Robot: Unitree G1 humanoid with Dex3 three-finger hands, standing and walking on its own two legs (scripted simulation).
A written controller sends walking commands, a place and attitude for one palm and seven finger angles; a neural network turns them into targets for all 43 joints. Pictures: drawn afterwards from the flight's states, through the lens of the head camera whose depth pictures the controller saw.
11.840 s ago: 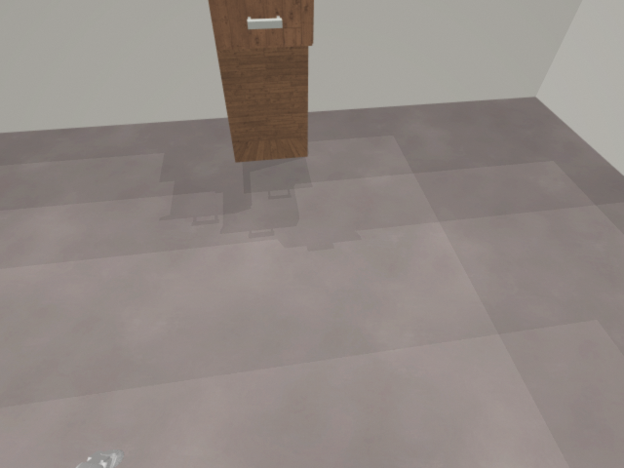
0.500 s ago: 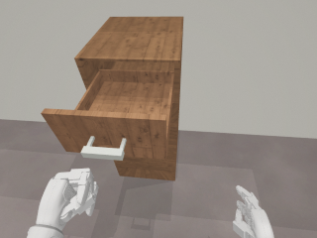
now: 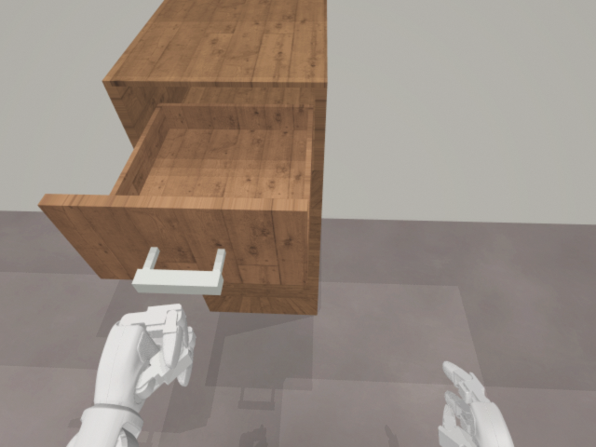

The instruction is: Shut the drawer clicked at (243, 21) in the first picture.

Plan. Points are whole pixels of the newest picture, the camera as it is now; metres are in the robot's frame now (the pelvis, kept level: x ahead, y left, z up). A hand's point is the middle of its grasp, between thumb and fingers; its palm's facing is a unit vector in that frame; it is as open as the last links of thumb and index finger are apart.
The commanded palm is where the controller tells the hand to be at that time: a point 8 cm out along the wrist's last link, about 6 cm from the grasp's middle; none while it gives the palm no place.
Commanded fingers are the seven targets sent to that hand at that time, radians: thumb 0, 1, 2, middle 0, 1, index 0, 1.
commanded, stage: bring the fist close to the handle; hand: left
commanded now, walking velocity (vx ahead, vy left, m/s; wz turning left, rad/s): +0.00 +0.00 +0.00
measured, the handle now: (183, 268) +0.34 +0.18 +0.05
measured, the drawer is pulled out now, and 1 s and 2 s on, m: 0.28 0.27 0.14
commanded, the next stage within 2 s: push the drawer shut in 0.60 s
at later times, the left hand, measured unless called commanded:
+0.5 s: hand (198, 338) +0.24 +0.14 +0.05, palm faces -0.01 -1.00 -0.04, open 3.3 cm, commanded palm +0.21 +0.19 +0.06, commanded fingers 0.00 0.90 0.90 -1.40 -1.60 -1.40 -1.60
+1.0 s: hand (204, 321) +0.26 +0.13 +0.05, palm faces -0.01 -1.00 -0.05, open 3.2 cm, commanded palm +0.25 +0.19 +0.06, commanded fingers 0.00 0.90 0.90 -1.40 -1.60 -1.40 -1.60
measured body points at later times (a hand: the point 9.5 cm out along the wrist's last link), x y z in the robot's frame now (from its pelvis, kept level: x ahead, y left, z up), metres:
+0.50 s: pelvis -0.01 +0.00 -0.01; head +0.03 -0.01 +0.44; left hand +0.24 +0.19 +0.06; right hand +0.16 -0.23 -0.10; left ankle +0.00 +0.11 -0.70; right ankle -0.02 -0.09 -0.70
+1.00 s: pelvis -0.01 -0.01 -0.01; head +0.04 -0.02 +0.44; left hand +0.26 +0.19 +0.06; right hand +0.16 -0.24 -0.10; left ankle +0.00 +0.11 -0.70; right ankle -0.02 -0.09 -0.70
